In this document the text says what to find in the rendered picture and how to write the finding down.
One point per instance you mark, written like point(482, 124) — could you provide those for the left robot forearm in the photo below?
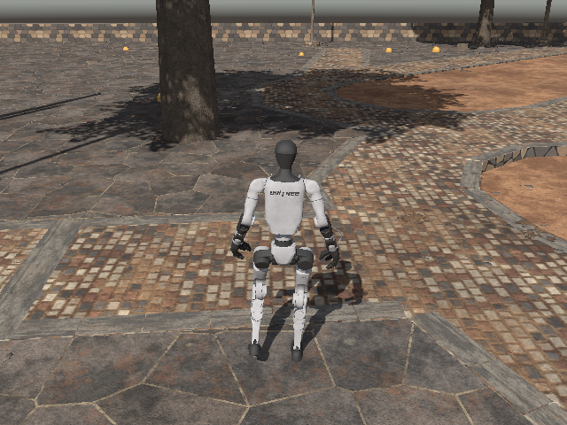
point(240, 233)

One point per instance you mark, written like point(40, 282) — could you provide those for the robot left hand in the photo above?
point(244, 246)

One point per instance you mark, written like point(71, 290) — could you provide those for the right robot upper arm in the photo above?
point(313, 188)

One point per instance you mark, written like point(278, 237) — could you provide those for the left robot upper arm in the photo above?
point(252, 199)

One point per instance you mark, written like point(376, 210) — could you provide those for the robot shin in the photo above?
point(256, 314)
point(299, 320)

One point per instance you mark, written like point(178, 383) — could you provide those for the robot right hand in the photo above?
point(333, 255)

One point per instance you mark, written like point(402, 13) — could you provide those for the robot right shin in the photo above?
point(299, 320)

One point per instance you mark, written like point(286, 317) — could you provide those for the right robot forearm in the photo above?
point(328, 236)

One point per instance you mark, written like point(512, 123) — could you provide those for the robot left shin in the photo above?
point(256, 314)

